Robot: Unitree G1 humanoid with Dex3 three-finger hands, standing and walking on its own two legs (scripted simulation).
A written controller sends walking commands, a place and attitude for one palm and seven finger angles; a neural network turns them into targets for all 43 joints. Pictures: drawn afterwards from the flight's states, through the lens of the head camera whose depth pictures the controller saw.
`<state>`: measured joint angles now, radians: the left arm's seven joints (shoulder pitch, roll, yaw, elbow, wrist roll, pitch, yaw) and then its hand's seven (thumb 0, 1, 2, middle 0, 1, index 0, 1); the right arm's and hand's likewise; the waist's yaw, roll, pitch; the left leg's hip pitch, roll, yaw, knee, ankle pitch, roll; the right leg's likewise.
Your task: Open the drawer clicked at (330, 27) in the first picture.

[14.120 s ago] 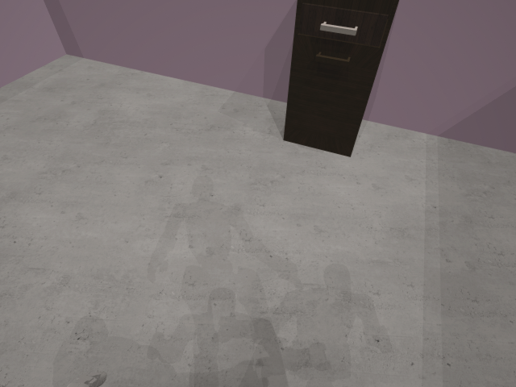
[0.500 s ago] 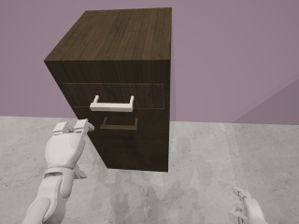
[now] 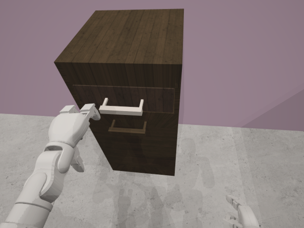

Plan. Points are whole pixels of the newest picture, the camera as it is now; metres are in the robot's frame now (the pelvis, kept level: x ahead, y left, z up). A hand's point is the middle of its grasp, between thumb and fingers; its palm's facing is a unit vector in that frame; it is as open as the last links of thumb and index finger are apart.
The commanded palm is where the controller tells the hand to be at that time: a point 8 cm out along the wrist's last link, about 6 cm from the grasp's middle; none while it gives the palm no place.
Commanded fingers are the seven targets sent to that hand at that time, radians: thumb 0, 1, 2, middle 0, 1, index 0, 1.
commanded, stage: raise the hand with hooked fingers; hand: left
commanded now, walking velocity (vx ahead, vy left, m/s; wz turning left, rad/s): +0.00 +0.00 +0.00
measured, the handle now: (122, 106) +0.53 +0.20 -0.04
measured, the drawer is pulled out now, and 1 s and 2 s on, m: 0.00 0.00 0.00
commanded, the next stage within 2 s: move the hooked fingers above the handle in 0.22 s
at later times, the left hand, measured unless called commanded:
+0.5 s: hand (85, 139) +0.31 +0.23 +0.06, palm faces +0.00 -0.09 -1.00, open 13.9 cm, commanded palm +0.30 +0.24 +0.12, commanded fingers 0.00 -0.50 0.30 -0.30 -1.20 -0.30 -1.20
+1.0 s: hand (100, 125) +0.37 +0.21 +0.04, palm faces -0.01 -0.06 -1.00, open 13.8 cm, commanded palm +0.36 +0.23 +0.10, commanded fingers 0.00 -0.50 0.30 -0.30 -1.20 -0.30 -1.20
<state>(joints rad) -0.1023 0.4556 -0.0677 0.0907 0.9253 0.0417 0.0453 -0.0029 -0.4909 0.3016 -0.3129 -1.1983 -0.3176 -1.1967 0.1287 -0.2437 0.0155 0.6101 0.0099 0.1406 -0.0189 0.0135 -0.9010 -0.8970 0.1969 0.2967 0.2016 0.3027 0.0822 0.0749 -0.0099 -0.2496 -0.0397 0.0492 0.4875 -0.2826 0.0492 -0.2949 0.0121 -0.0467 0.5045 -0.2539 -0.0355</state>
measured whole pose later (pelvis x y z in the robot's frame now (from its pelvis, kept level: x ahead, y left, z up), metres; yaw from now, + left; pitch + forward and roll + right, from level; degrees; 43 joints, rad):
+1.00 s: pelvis +0.00 -0.01 -0.01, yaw +0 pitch +8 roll +1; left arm -0.38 0.44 -0.09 0.48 0.99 -0.07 0.17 0.00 -0.49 0.30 -0.32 -1.20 -0.32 -1.20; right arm 0.23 -0.26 -0.04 0.65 0.02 0.12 -0.04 0.01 -0.90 -0.90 0.20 0.30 0.20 0.30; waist 0.03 0.04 -0.05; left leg -0.41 -0.03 0.05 0.57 -0.31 0.04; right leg -0.45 0.02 -0.05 0.59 -0.28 -0.05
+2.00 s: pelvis +0.00 +0.00 -0.02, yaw -2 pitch +17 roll -1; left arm -0.81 0.46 -0.05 1.07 1.06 0.01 0.30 0.00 -0.49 0.30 -0.31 -1.20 -0.32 -1.20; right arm 0.36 -0.26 -0.06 0.70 0.00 0.12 -0.01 0.01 -0.90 -0.90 0.20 0.30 0.20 0.30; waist -0.10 0.05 -0.12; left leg -0.64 -0.01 0.07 0.69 -0.35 0.06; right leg -0.67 0.03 -0.03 0.66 -0.29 -0.03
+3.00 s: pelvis +0.01 +0.00 -0.02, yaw +0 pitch +15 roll -1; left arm -0.71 0.39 -0.12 0.90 1.05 -0.11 0.25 0.00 -0.49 0.30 -0.32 -1.20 -0.32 -1.20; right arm 0.34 -0.25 -0.06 0.69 0.00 0.13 -0.03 0.01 -0.90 -0.90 0.20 0.30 0.20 0.30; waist -0.07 0.05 -0.12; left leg -0.57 -0.02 0.04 0.67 -0.36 0.05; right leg -0.60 0.03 -0.05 0.64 -0.30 -0.04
